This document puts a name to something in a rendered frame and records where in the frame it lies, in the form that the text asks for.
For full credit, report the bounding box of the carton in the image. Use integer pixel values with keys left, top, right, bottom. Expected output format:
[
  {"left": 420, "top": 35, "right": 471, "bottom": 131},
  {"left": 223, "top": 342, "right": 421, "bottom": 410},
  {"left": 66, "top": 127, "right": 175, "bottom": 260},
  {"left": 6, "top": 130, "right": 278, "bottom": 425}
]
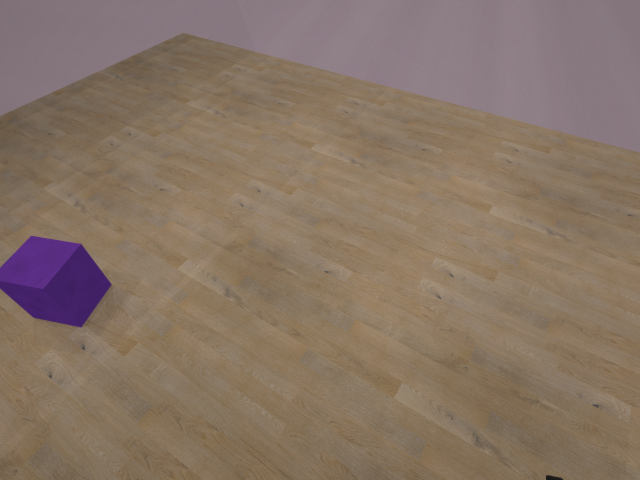
[{"left": 0, "top": 236, "right": 112, "bottom": 327}]

